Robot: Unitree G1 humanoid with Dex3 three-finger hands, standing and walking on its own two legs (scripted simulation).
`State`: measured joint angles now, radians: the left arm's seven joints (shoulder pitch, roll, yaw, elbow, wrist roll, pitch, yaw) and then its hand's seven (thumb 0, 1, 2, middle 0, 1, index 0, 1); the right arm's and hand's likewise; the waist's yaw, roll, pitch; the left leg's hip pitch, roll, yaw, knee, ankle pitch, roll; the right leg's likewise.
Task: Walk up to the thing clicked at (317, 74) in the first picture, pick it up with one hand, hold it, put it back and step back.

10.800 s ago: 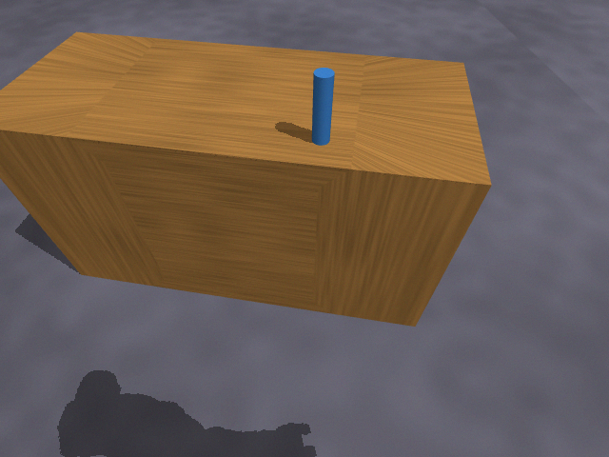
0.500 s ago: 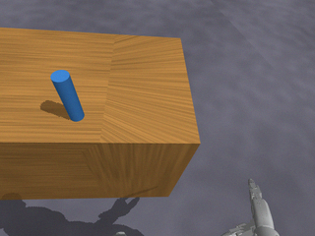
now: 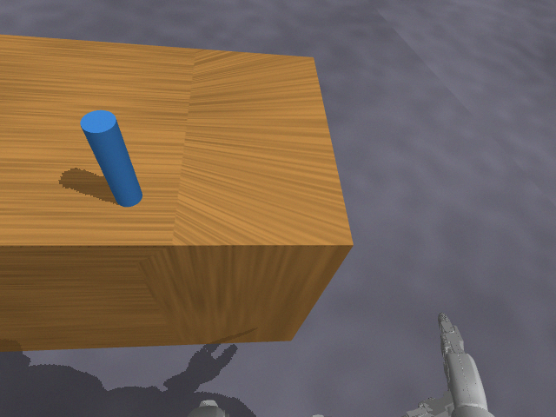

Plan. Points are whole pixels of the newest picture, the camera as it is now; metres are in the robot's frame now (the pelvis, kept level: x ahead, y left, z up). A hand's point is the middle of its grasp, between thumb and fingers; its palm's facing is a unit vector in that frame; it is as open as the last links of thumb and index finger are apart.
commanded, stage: go down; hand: left
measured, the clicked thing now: (115, 164) +0.47 +0.24 +0.05
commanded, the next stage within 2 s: approach in 0.62 s
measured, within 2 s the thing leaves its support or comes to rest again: neither
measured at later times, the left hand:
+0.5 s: hand out of the picture +0.34 +0.43 +0.13, palm faces +0.28 -0.96 +0.00, open 17.5 cm
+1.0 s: hand out of the picture +0.35 +0.40 +0.08, palm faces +0.23 -0.97 +0.02, open 17.5 cm
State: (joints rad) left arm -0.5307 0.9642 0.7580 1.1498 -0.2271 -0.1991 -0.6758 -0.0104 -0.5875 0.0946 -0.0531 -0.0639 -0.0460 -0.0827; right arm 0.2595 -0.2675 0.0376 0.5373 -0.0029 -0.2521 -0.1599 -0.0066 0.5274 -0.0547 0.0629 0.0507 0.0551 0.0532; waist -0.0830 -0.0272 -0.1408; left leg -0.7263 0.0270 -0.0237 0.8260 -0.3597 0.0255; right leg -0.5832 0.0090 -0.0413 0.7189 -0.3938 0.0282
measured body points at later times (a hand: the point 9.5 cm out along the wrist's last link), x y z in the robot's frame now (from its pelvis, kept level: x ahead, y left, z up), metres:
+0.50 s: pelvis +0.01 +0.00 +0.00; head +0.07 +0.04 +0.44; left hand +0.32 +0.48 +0.13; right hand +0.16 -0.26 -0.05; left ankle +0.02 +0.10 -0.71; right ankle -0.03 -0.15 -0.71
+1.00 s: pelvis +0.00 +0.00 -0.01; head +0.08 +0.04 +0.43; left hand +0.33 +0.45 +0.08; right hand +0.15 -0.25 -0.07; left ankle +0.02 +0.10 -0.71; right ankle -0.03 -0.15 -0.71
